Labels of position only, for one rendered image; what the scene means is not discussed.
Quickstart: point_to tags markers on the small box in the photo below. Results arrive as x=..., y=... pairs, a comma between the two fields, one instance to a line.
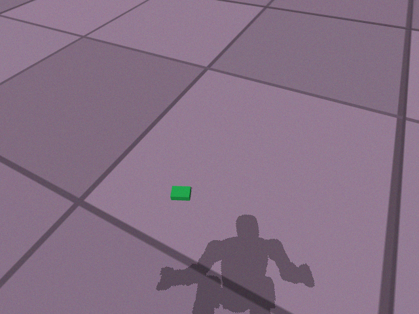
x=181, y=193

